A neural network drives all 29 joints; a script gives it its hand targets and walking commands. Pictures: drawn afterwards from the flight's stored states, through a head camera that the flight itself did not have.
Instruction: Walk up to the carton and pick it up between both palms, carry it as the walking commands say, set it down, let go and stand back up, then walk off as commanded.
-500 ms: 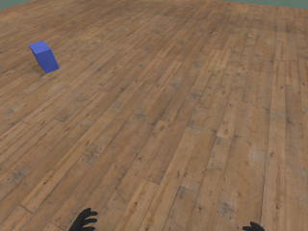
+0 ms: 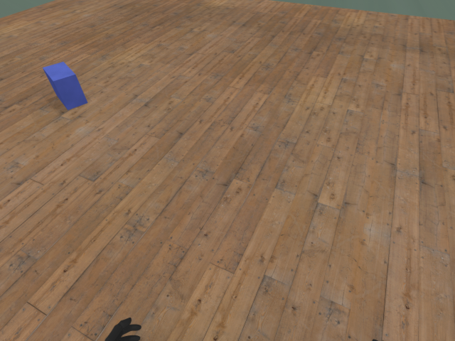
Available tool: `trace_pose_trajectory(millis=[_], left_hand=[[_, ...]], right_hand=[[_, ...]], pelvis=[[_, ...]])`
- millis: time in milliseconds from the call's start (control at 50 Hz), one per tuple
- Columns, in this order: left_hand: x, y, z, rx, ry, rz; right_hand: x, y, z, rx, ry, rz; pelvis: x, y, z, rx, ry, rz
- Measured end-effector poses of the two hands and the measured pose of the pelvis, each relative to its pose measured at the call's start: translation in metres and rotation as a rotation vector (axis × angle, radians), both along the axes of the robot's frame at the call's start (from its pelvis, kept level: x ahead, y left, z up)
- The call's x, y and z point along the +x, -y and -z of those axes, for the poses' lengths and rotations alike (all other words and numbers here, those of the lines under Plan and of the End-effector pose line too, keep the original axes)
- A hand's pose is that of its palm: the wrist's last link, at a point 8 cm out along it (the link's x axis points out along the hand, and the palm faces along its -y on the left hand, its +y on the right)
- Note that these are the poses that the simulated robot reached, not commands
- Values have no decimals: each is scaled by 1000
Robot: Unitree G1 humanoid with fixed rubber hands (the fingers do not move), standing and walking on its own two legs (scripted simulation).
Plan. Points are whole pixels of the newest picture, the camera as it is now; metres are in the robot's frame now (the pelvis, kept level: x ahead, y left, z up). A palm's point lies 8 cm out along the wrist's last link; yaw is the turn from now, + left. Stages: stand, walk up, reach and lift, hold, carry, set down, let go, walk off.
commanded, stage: stand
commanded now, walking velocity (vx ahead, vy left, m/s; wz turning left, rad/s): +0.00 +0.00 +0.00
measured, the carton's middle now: (65, 85) +2.05 +1.42 -0.63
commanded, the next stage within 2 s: walk up in 1.02 s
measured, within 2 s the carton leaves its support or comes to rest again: neither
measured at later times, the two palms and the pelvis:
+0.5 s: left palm out of the picture +0.10 +0.25 -0.11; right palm out of the picture +0.09 -0.26 -0.11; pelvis -0.01 +0.00 +0.00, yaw +0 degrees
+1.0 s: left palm out of the picture +0.09 +0.25 -0.11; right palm out of the picture +0.09 -0.26 -0.11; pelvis -0.01 +0.00 +0.01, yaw +0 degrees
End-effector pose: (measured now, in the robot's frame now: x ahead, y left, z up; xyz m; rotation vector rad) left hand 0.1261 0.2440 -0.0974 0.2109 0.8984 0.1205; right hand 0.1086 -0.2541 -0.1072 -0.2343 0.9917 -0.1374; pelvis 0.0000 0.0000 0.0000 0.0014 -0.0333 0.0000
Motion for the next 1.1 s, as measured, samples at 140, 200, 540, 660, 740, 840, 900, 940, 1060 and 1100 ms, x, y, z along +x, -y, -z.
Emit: trace_pose_trajectory(millis=[140, 200, 540, 660, 740, 840, 900, 940, 1060, 1100], left_hand=[[-7, -2, 2, 4, -11, -3], [-11, -3, 3, 4, -18, -5], [-24, -5, 8, 2, -60, -14], [-27, -6, 8, 3, -76, -16], [-29, -6, 8, 5, -82, -17], [-31, -7, 8, 5, -88, -18], [-34, -7, 8, 5, -93, -19], [-35, -7, 8, 5, -95, -20], [-41, -7, 10, 5, -106, -23], [-42, -7, 10, 5, -109, -24]], right_hand=[[-5, 1, 1, -1, -8, 4], [-6, 1, 1, -2, -5, 4], [-17, 3, 3, -6, -46, 13], [-17, 4, 2, -7, -61, 14], [-16, 4, 2, -6, -60, 12], [-15, 4, 1, -8, -59, 12], [-16, 3, 0, -7, -60, 12], [-16, 3, 0, -5, -60, 10], [-19, 3, 0, -4, -63, 11], [-20, 4, 0, -5, -66, 12]], pelvis=[[-4, 0, 0, 0, 5, 0], [-6, 0, 0, 0, 8, 0], [-10, 0, -1, 0, 8, 0], [-10, 0, -3, 0, 0, 0], [-10, 0, -4, 0, -2, -1], [-11, 0, -5, 0, -3, -1], [-13, 0, -5, 0, -5, -1], [-13, 0, -6, 0, -5, -1], [-16, 0, -6, 0, -2, -1], [-17, 0, -6, 1, -2, -1]])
